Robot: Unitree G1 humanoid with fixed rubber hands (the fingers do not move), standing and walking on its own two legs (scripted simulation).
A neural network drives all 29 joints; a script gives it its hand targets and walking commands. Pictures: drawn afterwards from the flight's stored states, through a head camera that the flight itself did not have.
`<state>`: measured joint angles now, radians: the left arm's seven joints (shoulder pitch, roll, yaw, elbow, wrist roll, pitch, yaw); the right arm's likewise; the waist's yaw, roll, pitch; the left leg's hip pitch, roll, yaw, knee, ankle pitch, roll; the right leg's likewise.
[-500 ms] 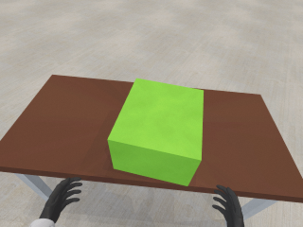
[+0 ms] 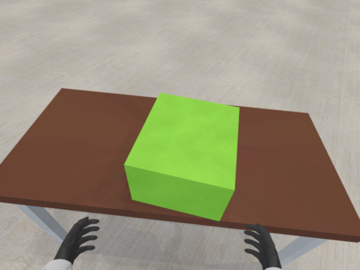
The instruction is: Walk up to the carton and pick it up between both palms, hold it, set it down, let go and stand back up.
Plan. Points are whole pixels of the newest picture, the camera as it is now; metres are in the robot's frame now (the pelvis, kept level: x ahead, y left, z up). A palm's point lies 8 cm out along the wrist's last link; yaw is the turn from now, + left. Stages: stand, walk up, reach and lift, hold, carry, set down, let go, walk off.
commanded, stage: set down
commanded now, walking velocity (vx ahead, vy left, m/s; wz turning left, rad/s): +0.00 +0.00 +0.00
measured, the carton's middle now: (187, 152) +0.46 -0.01 -0.06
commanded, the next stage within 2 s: let go in 0.34 s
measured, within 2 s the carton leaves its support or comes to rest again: neither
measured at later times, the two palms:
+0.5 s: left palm (82, 256) +0.16 +0.22 -0.06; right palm (284, 269) +0.15 -0.23 -0.08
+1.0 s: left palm out of the picture +0.13 +0.25 -0.08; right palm out of the picture +0.11 -0.30 -0.10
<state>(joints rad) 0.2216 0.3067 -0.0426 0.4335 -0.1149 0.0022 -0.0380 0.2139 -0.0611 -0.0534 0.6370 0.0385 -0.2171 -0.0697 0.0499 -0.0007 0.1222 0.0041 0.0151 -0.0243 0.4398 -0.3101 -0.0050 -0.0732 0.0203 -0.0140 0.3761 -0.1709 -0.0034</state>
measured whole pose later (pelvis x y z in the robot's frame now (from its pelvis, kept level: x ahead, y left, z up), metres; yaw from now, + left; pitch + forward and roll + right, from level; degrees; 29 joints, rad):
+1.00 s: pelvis -0.01 -0.02 -0.01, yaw +0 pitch -2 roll +0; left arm 0.20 0.30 0.01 0.65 0.04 0.02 -0.02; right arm 0.22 -0.30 -0.06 0.75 -0.05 -0.04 0.00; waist 0.02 0.02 0.04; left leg -0.15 0.01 -0.02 0.50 -0.32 -0.02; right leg -0.27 0.02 -0.02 0.52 -0.22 -0.03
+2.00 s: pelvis -0.02 +0.00 +0.00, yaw +1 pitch -3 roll +0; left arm 0.14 0.35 -0.01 1.07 0.01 -0.02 -0.01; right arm 0.13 -0.39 0.02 1.07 -0.02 -0.01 0.01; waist 0.01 0.03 0.04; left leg -0.09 -0.02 -0.04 0.38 -0.24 0.01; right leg -0.19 -0.02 -0.02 0.39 -0.15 0.00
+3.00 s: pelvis +0.00 -0.02 +0.00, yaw +1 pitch -3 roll +0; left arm 0.11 0.35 0.00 1.11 0.01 -0.02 -0.01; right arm 0.14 -0.38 0.01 1.09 -0.01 0.00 0.00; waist 0.01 0.03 0.06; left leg -0.05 0.01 -0.04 0.33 -0.23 -0.02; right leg -0.16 0.01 -0.03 0.35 -0.14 -0.02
